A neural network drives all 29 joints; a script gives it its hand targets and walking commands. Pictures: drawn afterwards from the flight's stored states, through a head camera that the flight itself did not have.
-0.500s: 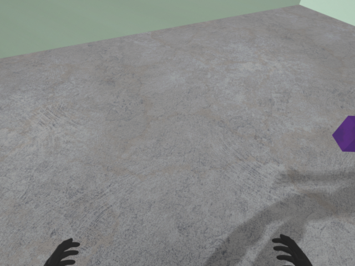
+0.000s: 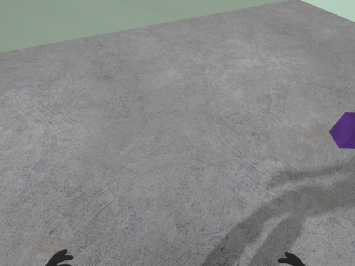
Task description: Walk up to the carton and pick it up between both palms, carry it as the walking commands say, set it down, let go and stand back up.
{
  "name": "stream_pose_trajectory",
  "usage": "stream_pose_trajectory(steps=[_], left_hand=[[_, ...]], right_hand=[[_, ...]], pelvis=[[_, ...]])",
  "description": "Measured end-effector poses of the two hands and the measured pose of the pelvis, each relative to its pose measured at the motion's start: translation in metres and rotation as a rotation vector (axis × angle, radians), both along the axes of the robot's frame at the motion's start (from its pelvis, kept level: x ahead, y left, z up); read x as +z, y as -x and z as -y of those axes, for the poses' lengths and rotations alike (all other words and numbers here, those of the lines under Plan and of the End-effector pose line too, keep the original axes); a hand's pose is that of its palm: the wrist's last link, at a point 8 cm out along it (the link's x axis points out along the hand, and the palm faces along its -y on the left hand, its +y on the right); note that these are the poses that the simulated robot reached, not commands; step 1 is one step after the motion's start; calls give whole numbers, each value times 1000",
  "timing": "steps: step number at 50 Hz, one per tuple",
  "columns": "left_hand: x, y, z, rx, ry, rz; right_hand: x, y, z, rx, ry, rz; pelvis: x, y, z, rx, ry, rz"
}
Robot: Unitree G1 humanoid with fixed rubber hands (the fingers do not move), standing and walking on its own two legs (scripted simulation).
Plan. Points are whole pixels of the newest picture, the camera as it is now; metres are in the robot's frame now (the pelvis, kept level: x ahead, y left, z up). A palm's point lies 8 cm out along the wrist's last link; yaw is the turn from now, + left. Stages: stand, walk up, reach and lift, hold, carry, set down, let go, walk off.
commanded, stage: stand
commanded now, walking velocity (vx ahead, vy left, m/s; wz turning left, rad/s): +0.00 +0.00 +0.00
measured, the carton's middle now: out of the picture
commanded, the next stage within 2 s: walk up in 1.56 s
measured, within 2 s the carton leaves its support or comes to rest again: neither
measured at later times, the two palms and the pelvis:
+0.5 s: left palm out of the picture +0.10 +0.30 -0.09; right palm out of the picture +0.11 -0.29 -0.08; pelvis +0.00 +0.00 +0.02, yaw +0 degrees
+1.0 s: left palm out of the picture +0.09 +0.30 -0.08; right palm out of the picture +0.09 -0.30 -0.09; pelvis +0.00 +0.00 +0.03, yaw +0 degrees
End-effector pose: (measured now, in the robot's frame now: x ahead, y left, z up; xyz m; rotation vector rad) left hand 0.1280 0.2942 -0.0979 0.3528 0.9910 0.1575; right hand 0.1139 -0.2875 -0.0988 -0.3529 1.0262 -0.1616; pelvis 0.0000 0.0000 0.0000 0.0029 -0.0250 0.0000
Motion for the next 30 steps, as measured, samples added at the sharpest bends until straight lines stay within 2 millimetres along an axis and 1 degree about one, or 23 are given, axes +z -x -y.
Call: stream_pose_trajectory(steps=[5, 14, 21, 30], left_hand=[[2, 3, -3, 17, 0, -20], [8, 16, -7, 37, -5, -72], [11, 24, -6, 48, -7, -101], [13, 26, -2, 50, 5, -113]], right_hand=[[4, -3, 0, 0, 4, -4], [9, -3, 2, -10, -2, -29], [13, 3, 5, -31, -7, -57], [15, 12, 6, -49, -11, -81]], pelvis=[[4, -1, -1, -3, -1, 7], [14, -3, -1, -4, -2, 14], [21, -3, 0, -1, 0, 21], [27, -2, 1, -2, 2, 22]])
